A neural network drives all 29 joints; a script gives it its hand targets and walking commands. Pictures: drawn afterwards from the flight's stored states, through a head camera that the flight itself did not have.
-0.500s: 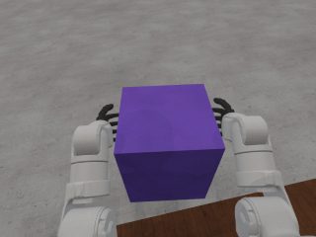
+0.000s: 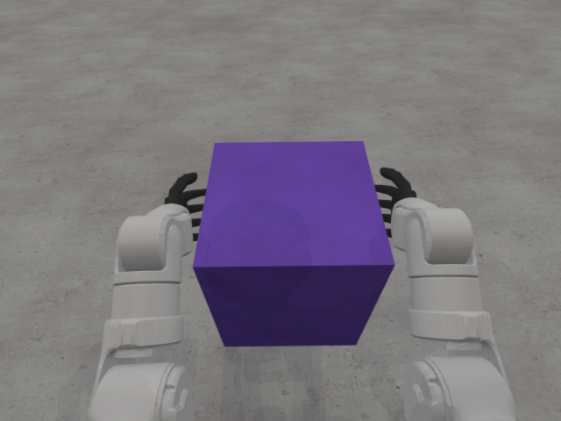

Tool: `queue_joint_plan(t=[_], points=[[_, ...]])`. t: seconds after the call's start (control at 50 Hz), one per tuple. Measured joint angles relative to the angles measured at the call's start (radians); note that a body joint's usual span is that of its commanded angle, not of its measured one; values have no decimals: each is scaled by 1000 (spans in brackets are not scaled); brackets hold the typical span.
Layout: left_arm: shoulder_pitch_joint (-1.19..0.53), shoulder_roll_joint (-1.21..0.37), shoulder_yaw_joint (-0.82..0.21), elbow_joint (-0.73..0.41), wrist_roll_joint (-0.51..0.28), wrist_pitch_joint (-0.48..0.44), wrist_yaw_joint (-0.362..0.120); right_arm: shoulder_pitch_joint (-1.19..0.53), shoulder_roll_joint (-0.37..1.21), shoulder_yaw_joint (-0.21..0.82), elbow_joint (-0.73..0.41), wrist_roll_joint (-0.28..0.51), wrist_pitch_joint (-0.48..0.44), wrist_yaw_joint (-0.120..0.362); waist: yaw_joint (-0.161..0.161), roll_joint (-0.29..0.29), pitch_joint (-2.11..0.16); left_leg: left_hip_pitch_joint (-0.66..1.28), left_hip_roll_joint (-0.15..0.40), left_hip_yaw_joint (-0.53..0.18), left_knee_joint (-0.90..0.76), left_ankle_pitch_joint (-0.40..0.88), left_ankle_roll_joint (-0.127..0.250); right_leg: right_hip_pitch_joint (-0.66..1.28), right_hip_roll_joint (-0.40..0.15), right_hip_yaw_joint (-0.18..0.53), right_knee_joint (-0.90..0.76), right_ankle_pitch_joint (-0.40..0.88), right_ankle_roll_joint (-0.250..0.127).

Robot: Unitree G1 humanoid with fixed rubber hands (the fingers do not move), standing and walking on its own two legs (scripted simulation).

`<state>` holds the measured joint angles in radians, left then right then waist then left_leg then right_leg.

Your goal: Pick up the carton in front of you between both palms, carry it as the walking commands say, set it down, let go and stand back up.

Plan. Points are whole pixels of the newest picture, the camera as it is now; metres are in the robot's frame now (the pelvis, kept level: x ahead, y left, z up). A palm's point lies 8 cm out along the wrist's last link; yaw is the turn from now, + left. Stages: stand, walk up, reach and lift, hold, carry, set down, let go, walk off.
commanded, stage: carry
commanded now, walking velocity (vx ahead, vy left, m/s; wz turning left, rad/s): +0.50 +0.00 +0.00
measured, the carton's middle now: (289, 250) +0.36 +0.02 +0.06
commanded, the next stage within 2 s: none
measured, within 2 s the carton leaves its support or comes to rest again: neither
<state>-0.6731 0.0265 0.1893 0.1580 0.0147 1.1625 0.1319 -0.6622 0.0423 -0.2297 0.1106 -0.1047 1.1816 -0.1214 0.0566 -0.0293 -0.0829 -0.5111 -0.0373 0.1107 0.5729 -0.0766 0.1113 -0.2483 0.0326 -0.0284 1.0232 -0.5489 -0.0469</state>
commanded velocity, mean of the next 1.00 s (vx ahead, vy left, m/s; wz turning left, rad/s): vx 0.50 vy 0.00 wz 0.00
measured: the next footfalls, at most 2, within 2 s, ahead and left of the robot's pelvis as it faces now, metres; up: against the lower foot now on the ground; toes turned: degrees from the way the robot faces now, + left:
right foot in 0.48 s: +0.46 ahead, -0.08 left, -0.01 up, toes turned -4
left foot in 1.00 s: +0.70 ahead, +0.12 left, -0.01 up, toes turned +11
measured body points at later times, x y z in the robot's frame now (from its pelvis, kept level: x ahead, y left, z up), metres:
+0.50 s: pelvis +0.29 -0.01 -0.01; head +0.30 -0.01 +0.44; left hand +0.66 +0.13 +0.10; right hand +0.65 -0.17 +0.10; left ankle +0.10 +0.07 -0.70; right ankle +0.42 -0.08 -0.73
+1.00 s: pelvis +0.57 +0.02 +0.00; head +0.56 +0.02 +0.45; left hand +0.87 +0.18 +0.10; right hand +0.88 -0.12 +0.10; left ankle +0.66 +0.12 -0.73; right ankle +0.42 -0.08 -0.72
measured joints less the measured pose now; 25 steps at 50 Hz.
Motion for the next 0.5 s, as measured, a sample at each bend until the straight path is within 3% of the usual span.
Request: queue_joint_plan(t=[0.04,0.08,0.24,0.34,0.44,0.48,0.5], points=[[-1,7,0,44,-3,7,-1,2,-1,7,48,-2,0,1,-27,11,7,11,-2,-4,43,-50,18,-115,7,12,196,17,6],[4,1,-10,63,6,22,0,29,-10,14,54,10,11,1,-46,16,21,43,-5,-9,37,-72,16,-220,-13,9,249,77,12],[26,-38,-4,-61,44,48,10,55,-21,20,-40,62,12,-18,-102,20,88,183,-19,-20,-42,-157,19,-517,-96,15,108,254,44],[41,-57,23,-144,58,48,10,36,-14,16,-71,70,-1,-20,-123,19,82,287,-21,-37,-77,-231,7,-547,-91,-6,-76,392,27],[54,-62,42,-118,66,44,8,23,-12,21,-9,68,-14,-18,-128,20,33,415,-18,-51,-85,-341,-23,-402,-41,-74,-435,565,-8],[48,-66,38,-73,73,37,7,24,-26,24,26,69,-14,-15,-120,23,14,431,-16,-57,21,-400,-43,-288,-24,-109,-552,584,-29],[42,-71,36,-48,80,23,6,16,-40,27,49,71,-20,-10,-109,46,14,395,4,-59,136,-409,-56,-279,-9,-118,-524,505,-43]])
